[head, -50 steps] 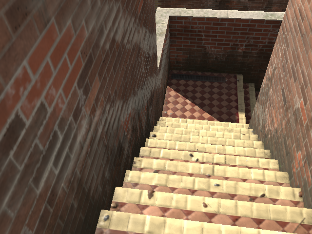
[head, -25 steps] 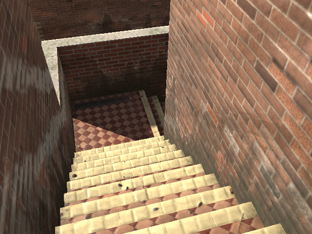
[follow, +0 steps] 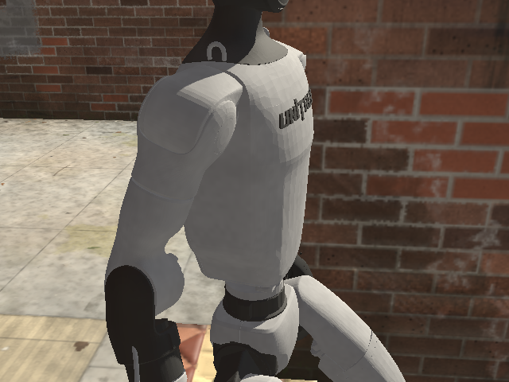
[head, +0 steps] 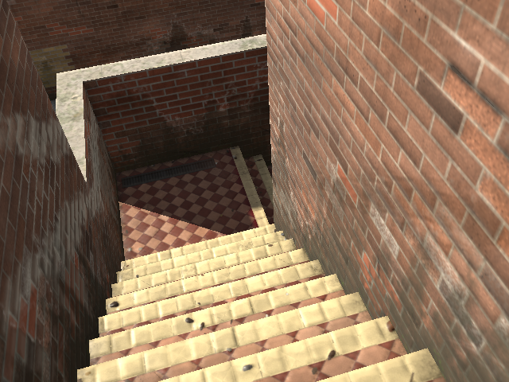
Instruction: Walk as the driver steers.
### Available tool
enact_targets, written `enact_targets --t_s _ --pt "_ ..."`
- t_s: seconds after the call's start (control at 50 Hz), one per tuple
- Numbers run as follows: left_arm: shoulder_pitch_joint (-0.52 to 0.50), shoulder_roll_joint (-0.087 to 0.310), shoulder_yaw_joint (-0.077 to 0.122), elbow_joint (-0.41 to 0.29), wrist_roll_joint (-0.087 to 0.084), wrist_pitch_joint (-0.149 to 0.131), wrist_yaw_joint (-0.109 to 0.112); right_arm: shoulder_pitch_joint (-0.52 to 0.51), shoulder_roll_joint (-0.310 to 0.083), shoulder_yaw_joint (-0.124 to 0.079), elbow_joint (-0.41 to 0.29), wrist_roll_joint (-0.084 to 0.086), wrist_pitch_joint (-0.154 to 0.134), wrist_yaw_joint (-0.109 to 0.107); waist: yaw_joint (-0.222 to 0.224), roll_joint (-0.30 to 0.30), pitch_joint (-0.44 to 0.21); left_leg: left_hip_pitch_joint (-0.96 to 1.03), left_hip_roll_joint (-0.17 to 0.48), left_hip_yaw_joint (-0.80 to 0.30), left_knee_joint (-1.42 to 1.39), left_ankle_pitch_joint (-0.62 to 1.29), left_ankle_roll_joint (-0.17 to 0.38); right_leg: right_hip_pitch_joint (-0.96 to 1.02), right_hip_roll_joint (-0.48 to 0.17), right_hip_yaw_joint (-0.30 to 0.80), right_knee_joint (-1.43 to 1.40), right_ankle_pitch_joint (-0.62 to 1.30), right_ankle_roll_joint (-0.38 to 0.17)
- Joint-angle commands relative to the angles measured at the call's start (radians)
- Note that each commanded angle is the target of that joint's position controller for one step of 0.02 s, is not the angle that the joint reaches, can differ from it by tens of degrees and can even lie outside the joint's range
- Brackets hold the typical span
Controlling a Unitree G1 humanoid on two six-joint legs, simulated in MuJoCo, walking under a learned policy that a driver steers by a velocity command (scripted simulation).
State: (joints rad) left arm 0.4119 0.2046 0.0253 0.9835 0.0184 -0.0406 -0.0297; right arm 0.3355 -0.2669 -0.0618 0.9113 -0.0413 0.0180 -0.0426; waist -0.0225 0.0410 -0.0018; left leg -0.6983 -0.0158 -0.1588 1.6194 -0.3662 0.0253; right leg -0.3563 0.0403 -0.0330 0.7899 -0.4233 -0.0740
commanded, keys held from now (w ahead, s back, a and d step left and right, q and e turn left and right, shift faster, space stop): w+q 0.78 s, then q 0.22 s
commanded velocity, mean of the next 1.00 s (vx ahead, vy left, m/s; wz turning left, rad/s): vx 0.46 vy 0.00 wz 0.49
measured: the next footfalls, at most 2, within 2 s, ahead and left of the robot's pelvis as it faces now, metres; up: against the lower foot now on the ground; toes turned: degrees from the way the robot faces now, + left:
left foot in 0.42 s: +0.27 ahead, +0.12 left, -0.19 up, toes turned +13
right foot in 0.92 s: +0.55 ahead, +0.03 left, -0.39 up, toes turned +32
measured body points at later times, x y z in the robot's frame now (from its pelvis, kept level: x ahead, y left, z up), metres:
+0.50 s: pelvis +0.21 +0.05 -0.17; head +0.22 +0.07 +0.28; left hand +0.14 +0.29 -0.32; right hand +0.38 -0.18 -0.29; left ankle +0.23 +0.11 -0.91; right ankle +0.13 -0.09 -0.61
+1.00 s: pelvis +0.45 +0.08 -0.35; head +0.45 +0.07 +0.10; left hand +0.43 +0.35 -0.47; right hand +0.64 -0.13 -0.48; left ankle +0.29 +0.12 -0.81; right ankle +0.52 +0.02 -1.10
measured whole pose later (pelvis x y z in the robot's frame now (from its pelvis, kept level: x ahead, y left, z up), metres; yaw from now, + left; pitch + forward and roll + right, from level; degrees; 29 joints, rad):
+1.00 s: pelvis +0.45 +0.08 -0.35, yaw +32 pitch +0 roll +2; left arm 0.25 0.22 0.03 0.78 0.01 -0.06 -0.01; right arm 0.33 -0.24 -0.04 0.82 0.01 0.01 -0.05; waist -0.05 -0.03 -0.03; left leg -0.57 -0.22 -0.08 1.95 -0.87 0.11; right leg -0.25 0.01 0.00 0.46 -0.19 -0.05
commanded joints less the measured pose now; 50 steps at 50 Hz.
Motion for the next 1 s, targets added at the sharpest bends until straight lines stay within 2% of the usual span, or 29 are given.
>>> enact_targets --t_s 0.02,0.06,0.08,0.12,0.2,0.3,0.32,0.34,0.38,0.4,0.42,0.44,0.46,0.48,0.5,0.52,0.54,0.58,0.62,0.64,0.68,0.76,0.86,0.88,0.92,0.94,0.96,0.98,1.0 --pt "0.039 0.136 0.01 -0.052 0.027 -0.035 0.018 0.026 -0.046 -0.014 -0.024 -0.003 0.016 0.016 -0.008 -0.122 0.133 -0.161 0.002 -0.061 -0.226 0.219 -0.047 -0.142 -0.373 0.457 -0.29 0.222 -0.173" --pt "0.085 0.178 0.024 -0.027 0.011 -0.039 0.026 0.071 -0.041 -0.018 0.012 -0.005 0.027 0.018 -0.033 -0.17 0.08 -0.08 -0.015 -0.037 -0.231 0.321 -0.018 -0.141 -0.35 0.399 -0.276 0.319 -0.135" --pt "0.061 0.119 0.013 -0.01 -0.005 -0.052 0.03 0.006 -0.05 -0.029 -0.016 -0.005 0.017 0.033 -0.044 -0.128 0.111 -0.177 0.001 -0.099 -0.377 0.529 0.003 -0.087 -0.294 0.352 -0.191 0.107 -0.087" --pt "0.1 0.108 0.004 -0.002 -0.016 -0.064 0.035 -0.082 -0.045 -0.03 -0.036 -0.01 0.012 0.047 -0.006 -0.145 0.117 -0.231 -0.019 -0.105 -0.444 0.614 0.031 -0.039 -0.282 0.365 -0.169 -0.018 -0.057" --pt "0.095 0.118 -0.003 -0.007 0.004 -0.071 0.052 -0.192 -0.006 -0.019 -0.098 -0.002 0.008 0.064 0.017 -0.09 0.137 -0.077 -0.046 -0.012 -0.651 0.852 0.005 -0.159 -0.258 0.256 -0.099 -0.241 -0.083" --pt "0.133 0.12 0.003 -0.024 0.024 -0.044 0.06 -0.379 0.016 0.0 -0.163 0.031 -0.025 0.087 0.132 -0.126 0.216 0.133 -0.03 0.185 -0.924 0.842 0.034 -0.149 -0.263 0.107 0.017 -0.05 -0.08" --pt "0.157 0.133 0.006 0.0 0.016 -0.046 0.069 -0.306 0.007 -0.008 -0.131 0.003 -0.019 0.085 0.117 -0.175 0.186 0.154 -0.004 0.163 -0.761 0.876 0.057 -0.112 -0.303 0.138 0.106 0.052 -0.087" --pt "0.107 0.147 0.012 -0.03 0.036 -0.036 0.069 -0.305 0.003 -0.001 -0.15 0.032 -0.022 0.078 0.11 -0.155 0.218 0.098 0.001 0.209 -0.994 0.683 0.068 -0.023 -0.289 0.086 0.156 0.144 -0.074" --pt "0.132 0.146 0.023 0.005 0.058 -0.011 0.084 -0.104 -0.035 -0.022 -0.079 0.05 -0.027 0.068 0.056 -0.117 0.115 0.284 0.071 0.168 -1.281 0.587 0.116 0.128 -0.288 0.034 0.456 0.459 -0.08" --pt "0.102 0.147 0.021 0.02 0.051 -0.007 0.088 0.115 -0.062 -0.043 -0.005 0.039 -0.018 0.062 -0.044 -0.109 -0.028 0.638 -0.021 0.323 -1.152 0.72 0.116 0.018 -0.261 -0.047 0.707 0.659 -0.076" --pt "0.056 0.141 0.034 -0.007 0.036 0.004 0.087 0.197 -0.072 -0.051 0.022 0.018 -0.016 0.062 -0.122 0.0 -0.004 0.744 0.062 0.101 -1.421 0.631 0.198 -0.121 -0.137 -0.091 1.145 0.287 -0.05" --pt "0.033 0.067 0.022 -0.062 0.038 0.001 0.079 0.228 -0.153 -0.056 0.032 0.029 -0.014 0.077 -0.089 0.185 -0.007 0.995 0.151 0.067 -0.985 1.156 0.204 -0.56 -0.021 -0.138 1.458 -0.421 -0.014" --pt "0.063 0.053 0.004 -0.156 0.016 0.0 0.071 0.218 -0.168 -0.036 0.013 0.062 -0.018 0.077 -0.021 0.177 -0.143 1.136 0.265 -0.101 -0.822 1.561 0.256 -0.758 -0.065 -0.06 1.467 -0.421 0.006" --pt "0.009 0.12 0.018 -0.16 0.032 0.004 0.064 0.244 -0.147 -0.037 0.026 0.081 -0.014 0.075 -0.062 0.016 -0.168 1.078 0.297 -0.167 -0.935 1.159 0.301 -0.833 -0.085 0.009 1.337 -0.281 0.015" --pt "-0.007 0.123 0.022 -0.143 0.039 0.009 0.063 0.226 -0.126 -0.023 0.028 0.063 -0.011 0.064 -0.032 -0.019 -0.117 0.934 0.279 -0.19 -0.956 0.803 0.294 -0.851 -0.12 0.046 1.204 -0.243 0.02" --pt "-0.042 0.079 0.007 -0.175 0.044 0.012 0.06 0.204 -0.175 -0.034 0.022 0.051 -0.012 0.044 -0.015 0.115 -0.139 0.848 0.353 -0.399 -1.047 0.383 0.39 -0.896 -0.125 0.078 1.164 -0.242 0.048" --pt "-0.098 0.095 0.012 -0.169 0.052 0.022 0.064 0.186 -0.114 -0.006 0.023 0.035 -0.029 0.045 0.016 0.01 -0.05 0.694 0.3 -0.379 -1.077 0.171 0.34 -0.896 -0.147 0.117 0.967 0.021 0.075" --pt "-0.199 0.065 0.001 -0.194 0.042 0.05 0.05 0.08 -0.023 0.036 -0.012 0.033 -0.047 0.031 0.07 -0.036 0.073 0.275 0.2 -0.318 -1.126 0.214 0.284 -0.69 -0.112 0.063 0.669 0.266 0.145" --pt "-0.073 0.049 0.007 -0.108 0.058 0.053 0.051 0.066 -0.089 0.02 -0.01 0.027 -0.055 0.02 0.113 0.024 0.006 0.124 0.147 -0.268 -1.08 0.527 0.253 -0.373 -0.095 0.033 0.589 0.485 0.15" --pt "-0.045 0.095 0.024 -0.107 0.045 0.044 0.044 0.071 -0.088 0.013 0.011 0.048 -0.066 0.013 0.128 0.038 -0.024 0.187 0.079 -0.215 -1.006 0.413 0.226 -0.373 -0.099 0.078 0.446 0.67 0.134" --pt "-0.17 0.112 0.029 -0.156 0.037 0.031 0.04 0.092 -0.049 0.025 0.012 0.069 -0.073 0.004 0.09 0.021 0.013 0.184 0.048 -0.261 -0.947 0.154 0.221 -0.354 -0.079 0.085 0.235 0.859 0.114" --pt "-0.343 0.07 0.015 -0.226 0.044 0.03 0.026 0.122 -0.055 0.025 -0.028 0.051 -0.061 -0.011 0.005 0.023 0.058 0.257 0.01 -0.345 -0.835 -0.005 0.25 -0.326 -0.031 0.114 0.022 0.857 0.117" --pt "-0.303 0.056 0.013 -0.268 0.005 -0.029 0.03 0.103 -0.022 0.031 -0.059 0.013 -0.034 -0.007 -0.069 0.074 0.125 0.214 -0.079 -0.266 -0.616 0.266 0.205 -0.047 0.005 0.087 -0.286 0.766 0.092" --pt "-0.237 0.058 0.017 -0.251 -0.003 -0.042 0.03 0.098 -0.031 0.032 -0.061 0.005 -0.021 -0.016 -0.053 0.083 0.125 0.227 -0.088 -0.258 -0.547 0.358 0.198 0.032 -0.014 0.104 -0.367 0.755 0.083" --pt "0.099 0.107 0.051 -0.156 -0.032 -0.029 0.046 0.022 -0.057 0.019 -0.08 0.004 -0.006 -0.005 0.107 0.026 0.037 0.144 -0.146 -0.176 -0.182 0.363 0.169 0.375 -0.112 0.096 -0.606 0.951 0.086" --pt "0.213 0.178 0.073 -0.131 -0.021 -0.016 0.051 0.06 -0.007 0.01 -0.103 0.034 -0.027 0.021 0.115 -0.139 -0.026 -0.097 -0.228 -0.075 0.219 -0.171 0.104 0.676 -0.266 0.211 -0.543 1.41 0.023" --pt "0.19 0.234 0.062 -0.162 0.007 -0.008 0.039 0.191 0.021 0.011 -0.156 0.099 -0.021 0.009 0.013 -0.33 -0.197 -0.379 -0.218 0.086 0.595 -0.702 0.063 1.002 -0.479 0.24 -0.006 2.051 -0.061" --pt "0.205 0.187 0.048 -0.168 -0.02 -0.002 0.014 0.171 0.018 0.023 -0.157 0.089 -0.016 -0.009 0.05 -0.293 -0.251 -0.499 -0.15 0.107 0.629 -0.639 0.079 0.99 -0.484 0.226 -0.003 2.003 -0.033" --pt "0.183 0.151 0.032 -0.186 -0.021 -0.007 0.014 -0.007 -0.037 0.004 -0.191 0.051 -0.015 -0.02 0.105 -0.165 -0.174 -0.525 -0.132 0.11 0.601 -0.395 0.076 0.818 -0.429 0.224 -0.132 1.627 -0.074"
Velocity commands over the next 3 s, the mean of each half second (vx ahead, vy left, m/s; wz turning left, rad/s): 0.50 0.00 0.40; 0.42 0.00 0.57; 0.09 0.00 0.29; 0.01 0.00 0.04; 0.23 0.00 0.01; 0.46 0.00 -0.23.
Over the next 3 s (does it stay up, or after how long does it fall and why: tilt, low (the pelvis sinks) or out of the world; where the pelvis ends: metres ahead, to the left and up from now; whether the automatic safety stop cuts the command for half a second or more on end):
stays up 0.71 0.29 -0.57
